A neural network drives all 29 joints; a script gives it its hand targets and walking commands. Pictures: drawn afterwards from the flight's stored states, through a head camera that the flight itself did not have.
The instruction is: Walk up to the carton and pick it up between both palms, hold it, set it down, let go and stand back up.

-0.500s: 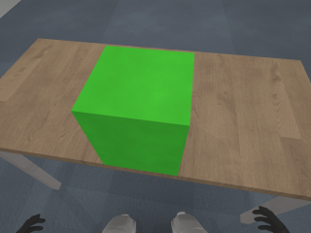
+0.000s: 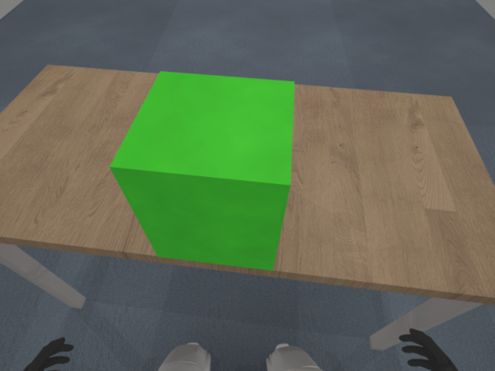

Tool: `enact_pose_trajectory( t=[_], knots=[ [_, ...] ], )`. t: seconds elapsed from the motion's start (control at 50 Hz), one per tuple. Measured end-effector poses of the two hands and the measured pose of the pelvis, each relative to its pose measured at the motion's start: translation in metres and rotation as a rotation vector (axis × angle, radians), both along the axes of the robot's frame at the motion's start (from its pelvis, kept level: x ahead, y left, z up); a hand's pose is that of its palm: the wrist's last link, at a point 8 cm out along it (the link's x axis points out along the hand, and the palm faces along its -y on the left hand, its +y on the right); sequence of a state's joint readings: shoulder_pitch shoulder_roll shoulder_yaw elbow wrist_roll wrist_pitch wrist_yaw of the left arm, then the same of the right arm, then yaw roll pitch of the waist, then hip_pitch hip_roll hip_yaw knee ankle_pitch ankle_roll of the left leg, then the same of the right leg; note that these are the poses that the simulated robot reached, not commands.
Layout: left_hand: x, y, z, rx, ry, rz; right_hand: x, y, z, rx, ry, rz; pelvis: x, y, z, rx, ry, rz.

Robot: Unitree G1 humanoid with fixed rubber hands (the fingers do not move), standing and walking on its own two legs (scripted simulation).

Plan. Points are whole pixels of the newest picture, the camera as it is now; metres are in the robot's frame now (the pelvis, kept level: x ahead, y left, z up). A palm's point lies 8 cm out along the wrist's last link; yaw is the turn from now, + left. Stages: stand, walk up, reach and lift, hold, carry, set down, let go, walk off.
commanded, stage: walk up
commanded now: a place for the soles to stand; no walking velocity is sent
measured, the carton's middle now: (220, 177) +0.40 +0.06 +0.08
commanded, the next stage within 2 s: none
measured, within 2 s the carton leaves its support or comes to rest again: neither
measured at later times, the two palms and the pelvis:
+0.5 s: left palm out of the picture +0.05 +0.33 -0.06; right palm out of the picture +0.10 -0.31 -0.08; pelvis -0.03 +0.00 +0.01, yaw -2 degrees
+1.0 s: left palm out of the picture +0.07 +0.33 -0.07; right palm out of the picture +0.10 -0.30 -0.08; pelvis -0.02 +0.00 +0.01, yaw -2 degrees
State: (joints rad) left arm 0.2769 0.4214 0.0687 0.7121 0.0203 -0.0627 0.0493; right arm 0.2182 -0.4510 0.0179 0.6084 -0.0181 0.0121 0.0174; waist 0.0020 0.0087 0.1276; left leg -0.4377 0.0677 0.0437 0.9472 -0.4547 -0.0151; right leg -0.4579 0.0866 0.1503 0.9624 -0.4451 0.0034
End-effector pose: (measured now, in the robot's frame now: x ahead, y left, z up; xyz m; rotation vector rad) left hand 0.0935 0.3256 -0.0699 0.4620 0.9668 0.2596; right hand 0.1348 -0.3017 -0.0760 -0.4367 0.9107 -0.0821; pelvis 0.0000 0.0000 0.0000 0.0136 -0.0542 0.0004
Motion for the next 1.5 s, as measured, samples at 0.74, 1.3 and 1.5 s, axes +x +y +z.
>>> enact_pose_trajectory(
  t=[0.74, 1.3, 1.5],
  knots=[
    [-0.027, -0.001, 0.004, 0.007, 0.041, -0.022, -0.039, -0.003, -0.002, 0.016, 0.017, -0.045, -0.025, -0.001, 0.005, -0.001, 0.004, -0.035],
    [-0.018, 0.002, 0.004, -0.004, 0.018, -0.028, -0.039, 0.004, 0.001, 0.014, 0.014, -0.047, -0.025, 0.005, 0.006, -0.003, 0.004, -0.034],
    [-0.023, 0.007, 0.004, -0.005, 0.022, -0.024, -0.04, 0.008, 0.001, 0.014, 0.017, -0.047, -0.026, 0.009, 0.007, -0.007, 0.005, -0.032]
  ],
)
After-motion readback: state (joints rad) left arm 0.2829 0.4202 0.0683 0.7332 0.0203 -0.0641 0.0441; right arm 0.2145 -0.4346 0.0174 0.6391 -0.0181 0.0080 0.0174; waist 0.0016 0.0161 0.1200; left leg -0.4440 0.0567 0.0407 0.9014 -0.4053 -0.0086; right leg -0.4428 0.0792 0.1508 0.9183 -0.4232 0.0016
